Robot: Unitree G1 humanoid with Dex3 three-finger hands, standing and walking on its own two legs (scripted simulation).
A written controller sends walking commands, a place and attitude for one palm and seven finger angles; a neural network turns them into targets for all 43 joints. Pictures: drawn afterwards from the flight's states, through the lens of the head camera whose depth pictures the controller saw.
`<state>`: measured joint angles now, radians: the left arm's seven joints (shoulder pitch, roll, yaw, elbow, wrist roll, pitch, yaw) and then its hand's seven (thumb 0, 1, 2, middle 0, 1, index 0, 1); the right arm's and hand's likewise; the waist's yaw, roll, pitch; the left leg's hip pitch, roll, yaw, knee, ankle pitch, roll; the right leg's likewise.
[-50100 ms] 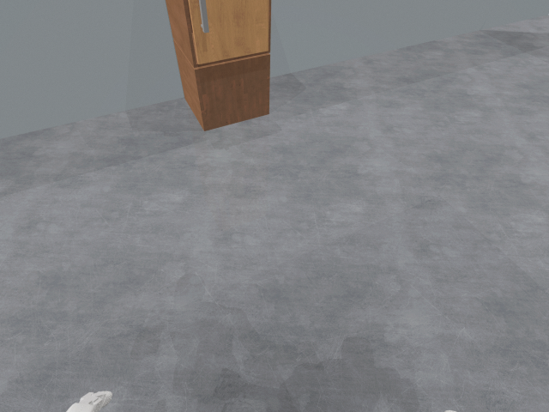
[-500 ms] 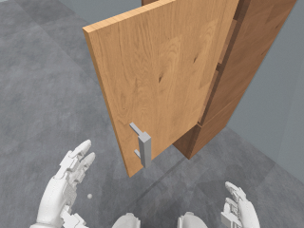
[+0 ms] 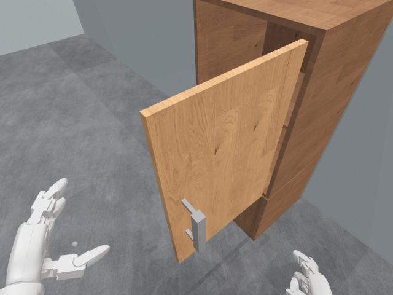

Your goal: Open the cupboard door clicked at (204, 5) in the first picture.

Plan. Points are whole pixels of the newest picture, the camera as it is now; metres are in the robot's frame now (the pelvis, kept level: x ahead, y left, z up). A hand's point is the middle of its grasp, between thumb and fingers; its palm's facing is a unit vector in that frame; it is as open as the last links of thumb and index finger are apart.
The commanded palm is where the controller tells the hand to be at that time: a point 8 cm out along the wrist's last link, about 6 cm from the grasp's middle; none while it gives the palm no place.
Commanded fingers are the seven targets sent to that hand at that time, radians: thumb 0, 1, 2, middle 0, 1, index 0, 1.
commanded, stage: draw the hand back to the body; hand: left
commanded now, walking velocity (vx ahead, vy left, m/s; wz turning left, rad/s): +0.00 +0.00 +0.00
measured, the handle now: (193, 226) +0.30 +0.05 -0.07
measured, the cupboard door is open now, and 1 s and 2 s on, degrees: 89 89 89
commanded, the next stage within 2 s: step back with the hand held close in 0.70 s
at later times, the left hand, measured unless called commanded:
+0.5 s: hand (33, 204) +0.20 +0.26 +0.18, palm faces +0.45 -0.79 -0.41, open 7.8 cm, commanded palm +0.14 +0.29 +0.20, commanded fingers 0.00 0.90 0.90 -0.20 -0.30 -0.20 -0.30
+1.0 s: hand (37, 205) +0.20 +0.26 +0.18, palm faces +0.40 -0.79 -0.46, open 7.4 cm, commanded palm +0.13 +0.29 +0.20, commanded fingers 0.00 0.90 0.90 -0.20 -0.30 -0.20 -0.30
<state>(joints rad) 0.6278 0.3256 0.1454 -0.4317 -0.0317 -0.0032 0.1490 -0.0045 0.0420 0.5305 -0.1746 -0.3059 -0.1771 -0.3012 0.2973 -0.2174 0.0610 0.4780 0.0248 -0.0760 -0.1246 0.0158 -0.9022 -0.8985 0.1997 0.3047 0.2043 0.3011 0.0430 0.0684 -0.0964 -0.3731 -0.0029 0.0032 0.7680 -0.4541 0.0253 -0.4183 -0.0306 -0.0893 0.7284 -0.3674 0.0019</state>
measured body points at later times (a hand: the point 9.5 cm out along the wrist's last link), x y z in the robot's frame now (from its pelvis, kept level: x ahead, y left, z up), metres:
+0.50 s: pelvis +0.00 +0.00 +0.03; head -0.01 -0.03 +0.48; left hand +0.17 +0.30 +0.21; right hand +0.19 -0.23 -0.06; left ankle -0.03 +0.10 -0.71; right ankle +0.01 -0.12 -0.71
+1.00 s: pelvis -0.02 -0.01 +0.03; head +0.00 -0.02 +0.48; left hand +0.17 +0.29 +0.20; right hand +0.17 -0.24 -0.05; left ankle -0.03 +0.10 -0.71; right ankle +0.01 -0.12 -0.71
